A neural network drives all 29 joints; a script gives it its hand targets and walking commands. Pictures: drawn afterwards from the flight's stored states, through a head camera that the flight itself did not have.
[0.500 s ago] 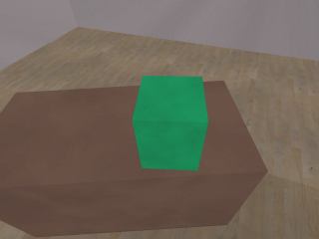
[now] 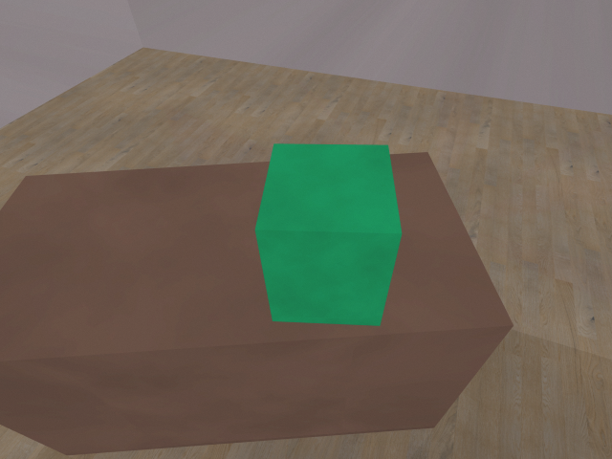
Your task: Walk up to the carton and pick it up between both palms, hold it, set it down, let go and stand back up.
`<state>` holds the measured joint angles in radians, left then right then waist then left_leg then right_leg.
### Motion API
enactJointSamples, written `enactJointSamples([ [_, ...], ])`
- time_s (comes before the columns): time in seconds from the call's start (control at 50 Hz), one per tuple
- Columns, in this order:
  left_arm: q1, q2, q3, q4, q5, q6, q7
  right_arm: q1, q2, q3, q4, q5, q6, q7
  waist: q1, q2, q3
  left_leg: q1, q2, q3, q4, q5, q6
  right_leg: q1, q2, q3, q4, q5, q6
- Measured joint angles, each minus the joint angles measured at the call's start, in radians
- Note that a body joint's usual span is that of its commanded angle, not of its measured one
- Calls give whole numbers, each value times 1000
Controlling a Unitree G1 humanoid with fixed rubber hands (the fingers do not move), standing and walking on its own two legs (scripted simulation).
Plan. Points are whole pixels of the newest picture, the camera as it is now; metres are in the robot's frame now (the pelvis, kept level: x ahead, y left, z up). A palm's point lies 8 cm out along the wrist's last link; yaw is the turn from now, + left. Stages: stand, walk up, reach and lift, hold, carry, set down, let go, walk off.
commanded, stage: stand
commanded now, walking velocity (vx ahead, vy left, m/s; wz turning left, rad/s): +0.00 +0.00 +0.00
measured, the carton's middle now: (328, 236) +0.49 +0.00 -0.01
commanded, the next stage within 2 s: none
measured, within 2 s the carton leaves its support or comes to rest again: neither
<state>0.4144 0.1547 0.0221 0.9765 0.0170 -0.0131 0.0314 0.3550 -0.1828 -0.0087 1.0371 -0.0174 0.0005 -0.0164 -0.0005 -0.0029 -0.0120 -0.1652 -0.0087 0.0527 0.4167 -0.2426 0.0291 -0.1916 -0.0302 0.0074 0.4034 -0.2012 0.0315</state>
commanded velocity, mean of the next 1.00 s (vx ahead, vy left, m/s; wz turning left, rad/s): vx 0.00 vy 0.00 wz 0.00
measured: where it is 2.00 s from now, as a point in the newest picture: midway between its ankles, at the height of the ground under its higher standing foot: outside the picture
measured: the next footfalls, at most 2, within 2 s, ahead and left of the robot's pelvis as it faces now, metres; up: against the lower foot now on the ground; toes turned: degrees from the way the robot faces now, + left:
none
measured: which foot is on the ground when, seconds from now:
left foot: down 0.00-1.00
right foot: down 0.00-1.00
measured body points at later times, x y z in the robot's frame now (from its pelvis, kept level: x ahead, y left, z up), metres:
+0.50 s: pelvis +0.00 +0.01 +0.00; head -0.01 +0.02 +0.45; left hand -0.04 +0.21 -0.17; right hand -0.02 -0.21 -0.16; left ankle -0.01 +0.10 -0.74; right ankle +0.01 -0.14 -0.74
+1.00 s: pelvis +0.00 +0.02 +0.00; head +0.00 +0.02 +0.45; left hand -0.06 +0.21 -0.17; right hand -0.03 -0.20 -0.16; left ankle -0.01 +0.10 -0.74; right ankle +0.01 -0.14 -0.74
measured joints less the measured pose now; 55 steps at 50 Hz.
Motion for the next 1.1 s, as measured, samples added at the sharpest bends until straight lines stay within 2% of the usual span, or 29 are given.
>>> enactJointSamples([
  [0.3,-23,-24,-17,70,-6,2,5,-13,33,19,43,7,-1,-8,-6,-11,11,11,-7,-5,13,-11,7,15,-8,-4,12,-12,6],
  [0.58,-29,-46,-25,116,-4,9,4,-9,44,16,69,7,-3,-17,10,-12,29,9,-23,3,5,3,20,9,-23,5,9,0,20],
  [0.76,3,-34,-22,161,3,13,13,9,51,17,82,3,0,-19,3,-13,25,3,-27,5,1,5,24,-1,-27,6,11,-1,22],
  [1.1,-31,-66,-35,179,-10,5,13,-7,47,14,85,6,-15,-10,-8,-8,16,8,-25,9,17,-11,26,9,-25,11,16,-8,26],
])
